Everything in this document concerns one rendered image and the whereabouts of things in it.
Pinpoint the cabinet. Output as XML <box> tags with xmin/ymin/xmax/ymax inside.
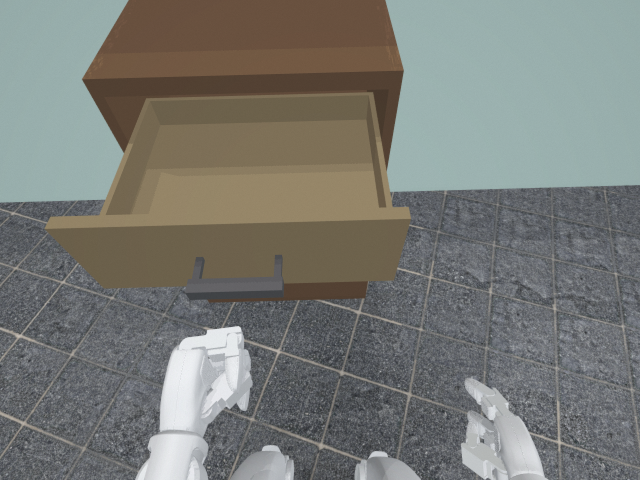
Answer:
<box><xmin>82</xmin><ymin>0</ymin><xmax>404</xmax><ymax>303</ymax></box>

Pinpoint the handle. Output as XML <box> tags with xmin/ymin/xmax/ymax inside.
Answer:
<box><xmin>185</xmin><ymin>255</ymin><xmax>284</xmax><ymax>300</ymax></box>

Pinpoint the right robot hand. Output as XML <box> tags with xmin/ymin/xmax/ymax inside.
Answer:
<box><xmin>461</xmin><ymin>378</ymin><xmax>545</xmax><ymax>480</ymax></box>

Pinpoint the robot right shin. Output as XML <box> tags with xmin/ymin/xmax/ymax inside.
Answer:
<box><xmin>368</xmin><ymin>451</ymin><xmax>388</xmax><ymax>459</ymax></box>

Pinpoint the drawer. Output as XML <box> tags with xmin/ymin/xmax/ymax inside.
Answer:
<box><xmin>45</xmin><ymin>92</ymin><xmax>411</xmax><ymax>289</ymax></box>

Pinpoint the robot right thigh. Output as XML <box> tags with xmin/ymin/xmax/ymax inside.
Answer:
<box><xmin>355</xmin><ymin>456</ymin><xmax>421</xmax><ymax>480</ymax></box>

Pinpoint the left robot hand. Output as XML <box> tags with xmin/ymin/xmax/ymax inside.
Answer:
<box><xmin>160</xmin><ymin>326</ymin><xmax>253</xmax><ymax>437</ymax></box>

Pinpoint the left robot forearm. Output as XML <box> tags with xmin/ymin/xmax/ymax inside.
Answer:
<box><xmin>135</xmin><ymin>430</ymin><xmax>209</xmax><ymax>480</ymax></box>

